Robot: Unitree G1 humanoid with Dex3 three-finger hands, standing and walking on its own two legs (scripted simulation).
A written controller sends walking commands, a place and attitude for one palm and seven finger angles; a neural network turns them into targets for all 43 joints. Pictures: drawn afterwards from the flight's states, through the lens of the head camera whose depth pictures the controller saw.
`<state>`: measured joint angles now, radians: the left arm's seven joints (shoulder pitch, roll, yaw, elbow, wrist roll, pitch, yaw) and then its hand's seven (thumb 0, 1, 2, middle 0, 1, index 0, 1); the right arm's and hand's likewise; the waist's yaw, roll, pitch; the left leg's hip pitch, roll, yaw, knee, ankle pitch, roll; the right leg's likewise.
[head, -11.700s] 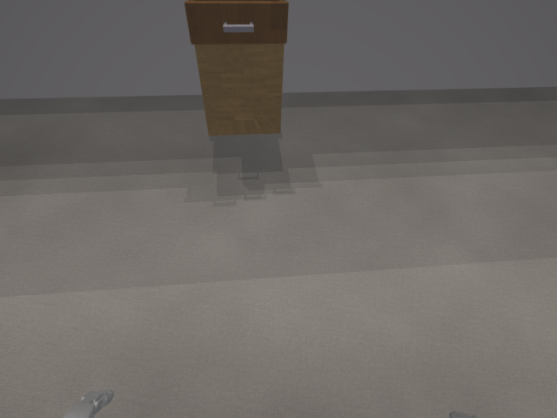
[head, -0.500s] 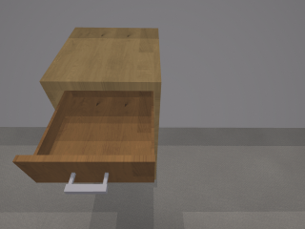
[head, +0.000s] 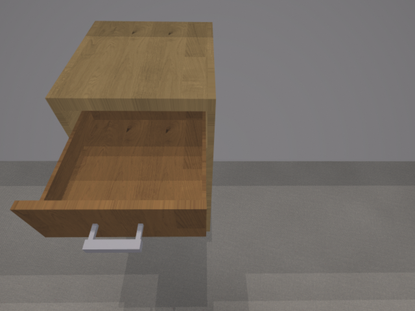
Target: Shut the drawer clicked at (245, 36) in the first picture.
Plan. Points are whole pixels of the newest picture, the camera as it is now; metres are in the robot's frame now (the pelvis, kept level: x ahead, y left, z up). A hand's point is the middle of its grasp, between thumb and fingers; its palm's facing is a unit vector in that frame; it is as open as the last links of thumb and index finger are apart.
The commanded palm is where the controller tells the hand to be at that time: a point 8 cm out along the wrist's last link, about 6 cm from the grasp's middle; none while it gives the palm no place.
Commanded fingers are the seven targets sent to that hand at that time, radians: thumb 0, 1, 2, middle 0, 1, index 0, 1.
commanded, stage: come to a stop and stand still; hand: left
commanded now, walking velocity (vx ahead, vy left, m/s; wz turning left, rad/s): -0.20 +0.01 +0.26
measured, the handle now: (115, 237) +0.26 +0.21 -0.04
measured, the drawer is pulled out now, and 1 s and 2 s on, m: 0.28 0.28 0.28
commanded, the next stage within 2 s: look again from close up in 2.00 s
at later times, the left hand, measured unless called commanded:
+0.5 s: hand out of the picture -0.02 +0.18 -0.17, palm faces +0.06 -0.98 -0.21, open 7.3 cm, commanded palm none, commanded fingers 0.00 0.90 0.90 -0.20 -0.30 -0.20 -0.30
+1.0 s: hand out of the picture -0.02 +0.16 -0.17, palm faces +0.09 -0.97 -0.21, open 7.3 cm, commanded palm none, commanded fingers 0.00 0.90 0.90 -0.20 -0.30 -0.20 -0.30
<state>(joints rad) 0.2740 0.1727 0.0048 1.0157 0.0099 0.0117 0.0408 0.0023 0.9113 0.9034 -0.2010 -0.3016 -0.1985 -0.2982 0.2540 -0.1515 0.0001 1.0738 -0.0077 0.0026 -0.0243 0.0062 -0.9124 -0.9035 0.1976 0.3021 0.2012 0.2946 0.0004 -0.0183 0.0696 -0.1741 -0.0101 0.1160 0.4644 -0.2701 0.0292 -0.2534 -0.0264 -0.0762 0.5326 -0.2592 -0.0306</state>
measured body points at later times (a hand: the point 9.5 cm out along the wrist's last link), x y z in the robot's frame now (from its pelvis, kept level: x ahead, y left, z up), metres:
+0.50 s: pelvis -0.04 +0.00 +0.00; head -0.05 +0.00 +0.45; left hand -0.02 +0.23 -0.16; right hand -0.08 -0.22 -0.16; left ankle -0.08 +0.10 -0.74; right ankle -0.02 -0.09 -0.72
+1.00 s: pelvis -0.01 -0.01 +0.00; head +0.01 -0.01 +0.45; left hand -0.02 +0.21 -0.16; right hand +0.04 -0.24 -0.16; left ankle -0.08 +0.10 -0.74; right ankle -0.02 -0.09 -0.74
